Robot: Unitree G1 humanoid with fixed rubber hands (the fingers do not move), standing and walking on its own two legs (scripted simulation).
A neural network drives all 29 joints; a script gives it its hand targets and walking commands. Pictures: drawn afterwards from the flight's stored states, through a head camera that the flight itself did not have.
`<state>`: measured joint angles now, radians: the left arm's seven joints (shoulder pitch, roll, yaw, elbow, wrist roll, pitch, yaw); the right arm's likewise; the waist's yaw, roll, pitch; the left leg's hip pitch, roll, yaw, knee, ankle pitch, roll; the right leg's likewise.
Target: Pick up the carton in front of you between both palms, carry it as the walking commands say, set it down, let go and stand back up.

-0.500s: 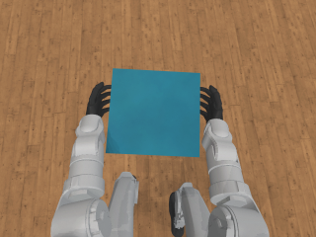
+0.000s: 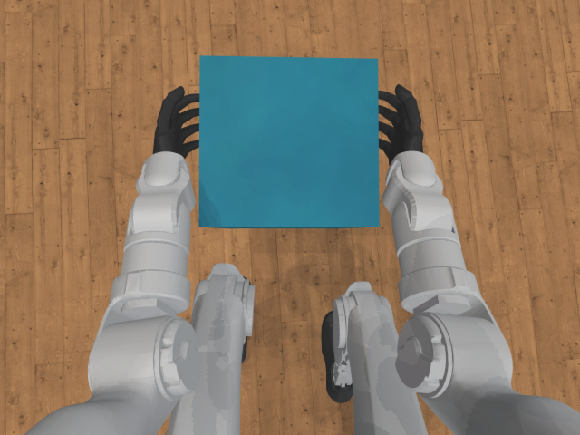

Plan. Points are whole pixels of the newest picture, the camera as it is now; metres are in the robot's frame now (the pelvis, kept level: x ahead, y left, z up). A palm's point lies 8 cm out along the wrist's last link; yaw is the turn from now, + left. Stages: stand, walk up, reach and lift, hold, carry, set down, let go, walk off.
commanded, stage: set down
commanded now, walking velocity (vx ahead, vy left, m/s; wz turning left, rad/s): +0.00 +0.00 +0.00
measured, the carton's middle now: (286, 162) +0.47 +0.05 -0.18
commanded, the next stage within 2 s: none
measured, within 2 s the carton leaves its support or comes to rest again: rests again in 1.12 s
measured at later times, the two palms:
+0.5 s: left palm (192, 162) +0.47 +0.21 -0.25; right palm (365, 161) +0.50 -0.09 -0.25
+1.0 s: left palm (193, 161) +0.48 +0.22 -0.29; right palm (358, 168) +0.50 -0.09 -0.30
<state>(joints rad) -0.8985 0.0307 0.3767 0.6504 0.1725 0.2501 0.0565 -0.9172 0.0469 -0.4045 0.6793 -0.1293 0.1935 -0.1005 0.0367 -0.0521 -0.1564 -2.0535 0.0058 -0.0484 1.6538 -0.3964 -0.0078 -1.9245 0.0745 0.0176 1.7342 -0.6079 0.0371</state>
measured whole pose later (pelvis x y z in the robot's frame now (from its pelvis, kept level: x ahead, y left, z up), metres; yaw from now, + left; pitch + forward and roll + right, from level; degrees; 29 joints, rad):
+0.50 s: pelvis -0.02 -0.01 -0.10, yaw -1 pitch +45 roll -2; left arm -1.19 0.19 0.32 0.85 0.07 0.22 0.08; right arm -1.21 -0.08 -0.29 0.85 -0.03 0.17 -0.18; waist 0.09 -0.06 0.09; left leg -2.34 0.02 -0.07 1.97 -0.41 -0.04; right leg -2.22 0.11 0.00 2.08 -0.65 0.03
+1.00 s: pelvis -0.02 -0.01 -0.13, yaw -1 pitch +41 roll -1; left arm -1.32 0.28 0.27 1.07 -0.02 0.16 0.05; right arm -1.29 -0.12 -0.25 0.98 -0.02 0.14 -0.17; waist 0.10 -0.03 0.17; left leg -2.39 0.02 -0.07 2.07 -0.41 -0.04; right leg -2.27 0.13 0.01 2.19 -0.65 0.04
